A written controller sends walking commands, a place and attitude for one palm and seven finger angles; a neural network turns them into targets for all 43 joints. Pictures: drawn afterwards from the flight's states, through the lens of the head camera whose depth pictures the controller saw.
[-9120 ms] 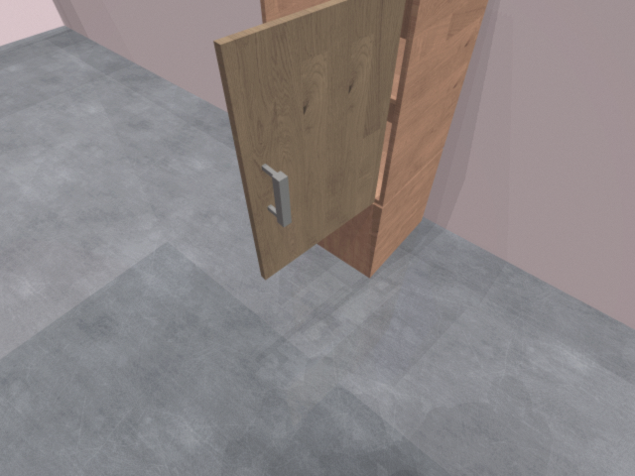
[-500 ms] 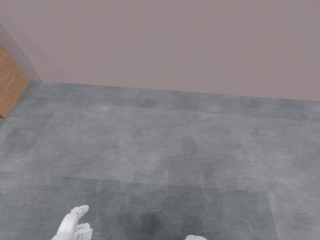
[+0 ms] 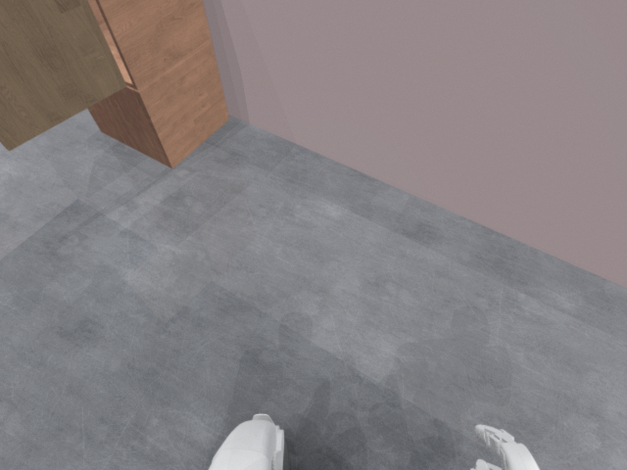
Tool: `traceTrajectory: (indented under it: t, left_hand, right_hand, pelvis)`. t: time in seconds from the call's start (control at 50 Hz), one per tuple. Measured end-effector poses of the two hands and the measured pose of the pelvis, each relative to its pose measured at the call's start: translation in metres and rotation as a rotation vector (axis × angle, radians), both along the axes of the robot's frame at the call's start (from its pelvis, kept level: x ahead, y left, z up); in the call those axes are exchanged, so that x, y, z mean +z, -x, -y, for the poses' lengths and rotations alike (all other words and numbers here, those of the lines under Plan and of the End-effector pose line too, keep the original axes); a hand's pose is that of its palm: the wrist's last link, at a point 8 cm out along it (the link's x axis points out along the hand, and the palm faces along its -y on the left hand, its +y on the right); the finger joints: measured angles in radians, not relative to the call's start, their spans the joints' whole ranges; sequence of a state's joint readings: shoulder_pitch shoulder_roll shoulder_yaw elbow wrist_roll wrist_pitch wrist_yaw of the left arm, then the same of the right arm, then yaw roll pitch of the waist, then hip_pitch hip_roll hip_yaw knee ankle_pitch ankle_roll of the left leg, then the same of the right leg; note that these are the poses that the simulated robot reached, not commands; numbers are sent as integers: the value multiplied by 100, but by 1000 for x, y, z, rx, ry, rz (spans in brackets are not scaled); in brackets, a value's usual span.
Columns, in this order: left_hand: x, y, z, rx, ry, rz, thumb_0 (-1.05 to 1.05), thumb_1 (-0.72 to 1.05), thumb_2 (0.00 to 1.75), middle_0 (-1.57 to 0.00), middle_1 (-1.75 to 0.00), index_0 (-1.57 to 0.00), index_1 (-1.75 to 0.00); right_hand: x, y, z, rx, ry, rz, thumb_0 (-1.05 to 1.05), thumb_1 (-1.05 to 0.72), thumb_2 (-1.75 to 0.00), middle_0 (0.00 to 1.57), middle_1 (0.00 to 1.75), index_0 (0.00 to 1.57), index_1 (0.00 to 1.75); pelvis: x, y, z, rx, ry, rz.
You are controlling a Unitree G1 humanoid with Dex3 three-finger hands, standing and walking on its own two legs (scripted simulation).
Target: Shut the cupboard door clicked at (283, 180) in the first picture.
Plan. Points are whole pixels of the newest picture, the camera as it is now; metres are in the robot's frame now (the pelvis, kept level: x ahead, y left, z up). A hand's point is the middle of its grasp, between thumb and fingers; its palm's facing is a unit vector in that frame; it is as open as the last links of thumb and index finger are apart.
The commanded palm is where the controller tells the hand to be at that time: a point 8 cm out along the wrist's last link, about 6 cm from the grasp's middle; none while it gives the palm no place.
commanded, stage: walk to a spot facing it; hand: left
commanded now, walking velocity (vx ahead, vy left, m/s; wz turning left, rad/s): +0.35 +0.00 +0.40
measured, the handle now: out of the picture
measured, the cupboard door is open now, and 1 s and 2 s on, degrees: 83 83 83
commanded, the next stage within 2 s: turn to face it in 1.30 s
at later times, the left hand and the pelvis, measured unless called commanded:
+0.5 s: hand (207, 312) +0.35 +0.23 -0.15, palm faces +0.08 -0.99 -0.14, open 7.4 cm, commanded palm none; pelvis +0.21 +0.04 +0.01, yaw +8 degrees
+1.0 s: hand (218, 326) +0.33 +0.21 -0.16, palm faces +0.35 -0.92 -0.20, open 7.3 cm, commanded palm none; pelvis +0.43 +0.05 +0.01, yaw +17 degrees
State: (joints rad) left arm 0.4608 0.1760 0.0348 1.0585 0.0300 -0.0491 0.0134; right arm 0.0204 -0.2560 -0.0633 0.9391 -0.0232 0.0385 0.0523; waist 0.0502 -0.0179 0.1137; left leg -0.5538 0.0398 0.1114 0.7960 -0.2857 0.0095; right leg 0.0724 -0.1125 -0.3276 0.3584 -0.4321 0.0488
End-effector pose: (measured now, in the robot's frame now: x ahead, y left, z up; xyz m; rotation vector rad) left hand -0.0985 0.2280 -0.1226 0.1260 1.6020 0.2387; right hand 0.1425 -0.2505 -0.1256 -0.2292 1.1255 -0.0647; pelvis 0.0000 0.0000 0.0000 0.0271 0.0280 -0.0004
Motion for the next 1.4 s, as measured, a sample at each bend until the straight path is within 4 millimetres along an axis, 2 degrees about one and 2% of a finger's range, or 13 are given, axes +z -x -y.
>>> traceTrajectory:
  t: [0.08, 0.14, 0.26, 0.36, 0.52, 0.62, 0.66, 0.72, 0.94, 1.12, 1.18, 1.28, 1.4]
  left_hand:
    - [-14, -1, -13, 72, 39, -90, 1, 91, 90, -20, -30, -20, -30]
    - [-26, -43, -29, 93, 35, -45, 1, 91, 90, -20, -30, -20, -30]
    - [-21, -191, -53, 47, 26, 264, 1, 91, 90, -20, -30, -19, -30]
    - [-8, -303, -57, -15, 39, 444, 0, 91, 90, -20, -30, -19, -30]
    - [3, -446, -45, -110, 48, 575, 0, 91, 90, -20, -30, -19, -30]
    - [-1, -518, -31, -145, 22, 622, 0, 91, 90, -20, -30, -20, -30]
    - [-1, -527, -28, -127, 7, 630, 0, 91, 90, -20, -30, -20, -30]
    - [-1, -515, -25, -60, -9, 573, 0, 91, 90, -20, -30, -20, -30]
    - [-5, -423, -30, 202, -33, 217, -1, 95, 90, -20, -30, -20, -30]
    - [-27, -401, -18, 377, 105, -10, 0, 92, 90, -20, -30, -20, -30]
    - [-34, -424, -33, 384, 132, -26, 0, 91, 90, -20, -30, -20, -30]
    - [-30, -512, -85, 356, 76, 144, 1, 91, 90, -20, -30, -20, -30]
    - [-14, -621, -143, 290, -5, 330, 1, 93, 90, -20, -30, -20, -30]
  right_hand:
    - [-2, -80, -38, 88, 7, 134, 1, -91, -90, 19, 30, 20, 30]
    - [0, -100, -57, 100, 14, 148, 1, -91, -90, 20, 30, 20, 30]
    - [7, -85, -75, 70, 21, 7, 0, -91, -90, 20, 30, 20, 30]
    - [14, -66, -61, -22, 58, -97, -1, -94, -90, 20, 30, 21, 30]
    - [7, -28, -54, -131, 51, -349, 0, -92, -90, 20, 30, 20, 30]
    - [-7, -28, -53, -172, 10, -516, 1, -91, -90, 20, 30, 20, 30]
    - [-11, -44, -51, -169, -7, -549, 1, -91, -90, 20, 30, 20, 30]
    - [-12, -94, -47, -131, -20, -512, 1, -91, -90, 20, 30, 20, 30]
    - [0, -352, -65, 97, -4, -162, 1, -93, -90, 20, 30, 20, 30]
    - [6, -535, -152, 310, 29, 46, 1, -92, -90, 19, 30, 20, 30]
    - [6, -563, -181, 324, 25, 101, 1, -92, -90, 19, 30, 20, 30]
    - [9, -557, -202, 304, 18, 24, 0, -91, -90, 20, 30, 20, 30]
    - [14, -549, -186, 219, 55, -71, -2, -96, -90, 20, 30, 21, 30]
  pelvis:
    - [-18, -40, -23, 47, 17, -2]
    - [-18, -62, -33, 67, 12, 12]
    - [4, -107, -45, 94, 28, 28]
    - [12, -149, -50, 111, 34, 32]
    - [6, -224, -41, 133, 23, 26]
    - [-9, -280, -27, 148, 16, 25]
    - [-11, -297, -22, 162, 21, 39]
    - [-3, -321, -18, 185, 20, 59]
    - [13, -406, -33, 272, 32, 40]
    - [-7, -484, -93, 333, 39, 36]
    - [-12, -502, -112, 345, 32, 46]
    - [3, -532, -131, 359, 31, 59]
    - [14, -572, -146, 348, 24, 58]
